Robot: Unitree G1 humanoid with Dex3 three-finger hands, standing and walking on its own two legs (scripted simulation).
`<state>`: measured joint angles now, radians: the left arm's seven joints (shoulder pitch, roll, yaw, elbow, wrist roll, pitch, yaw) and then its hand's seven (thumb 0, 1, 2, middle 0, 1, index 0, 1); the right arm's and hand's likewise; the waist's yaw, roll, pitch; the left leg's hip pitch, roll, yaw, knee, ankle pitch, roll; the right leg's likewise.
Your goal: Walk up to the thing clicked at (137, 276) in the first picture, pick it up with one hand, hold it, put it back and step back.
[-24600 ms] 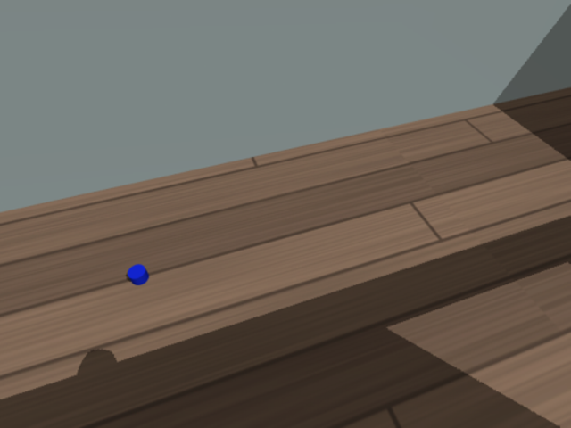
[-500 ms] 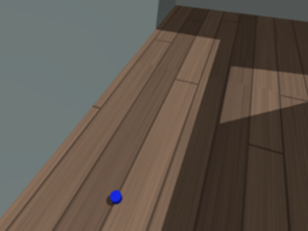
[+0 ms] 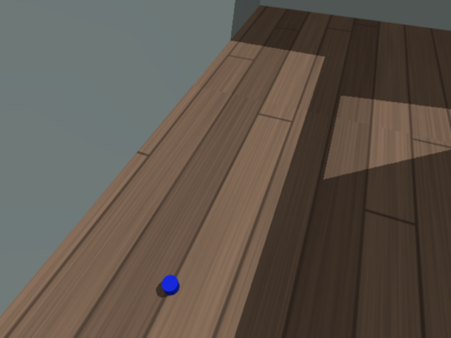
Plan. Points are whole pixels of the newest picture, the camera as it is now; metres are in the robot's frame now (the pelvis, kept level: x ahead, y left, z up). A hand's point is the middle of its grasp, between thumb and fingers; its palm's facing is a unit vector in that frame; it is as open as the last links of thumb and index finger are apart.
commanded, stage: rise first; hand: left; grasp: from above
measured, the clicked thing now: (170, 285) +0.47 +0.26 -0.76
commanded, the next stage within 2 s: none
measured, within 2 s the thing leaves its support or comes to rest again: neither
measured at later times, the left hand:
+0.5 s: hand out of the picture +0.12 +0.26 -0.20, palm faces -0.12 -0.90 -0.41, open 13.6 cm
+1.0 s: hand out of the picture +0.18 +0.29 -0.33, palm faces -0.39 -0.67 -0.63, open 14.1 cm
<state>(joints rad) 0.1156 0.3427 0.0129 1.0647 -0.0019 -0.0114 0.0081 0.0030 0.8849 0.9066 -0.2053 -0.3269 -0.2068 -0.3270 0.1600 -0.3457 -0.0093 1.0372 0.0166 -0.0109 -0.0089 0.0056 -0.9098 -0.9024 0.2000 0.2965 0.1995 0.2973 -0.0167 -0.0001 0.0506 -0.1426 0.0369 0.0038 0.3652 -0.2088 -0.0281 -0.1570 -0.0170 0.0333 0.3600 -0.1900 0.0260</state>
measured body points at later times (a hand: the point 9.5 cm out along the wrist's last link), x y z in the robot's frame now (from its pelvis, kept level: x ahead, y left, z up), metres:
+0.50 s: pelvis -0.01 +0.01 -0.06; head +0.06 +0.02 +0.38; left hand +0.13 +0.31 -0.18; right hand +0.14 -0.25 -0.16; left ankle -0.01 +0.14 -0.75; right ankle +0.00 -0.14 -0.75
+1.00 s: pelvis -0.03 +0.00 -0.19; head +0.12 +0.02 +0.24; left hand +0.19 +0.32 -0.29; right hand +0.17 -0.26 -0.28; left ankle -0.01 +0.14 -0.75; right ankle +0.00 -0.14 -0.75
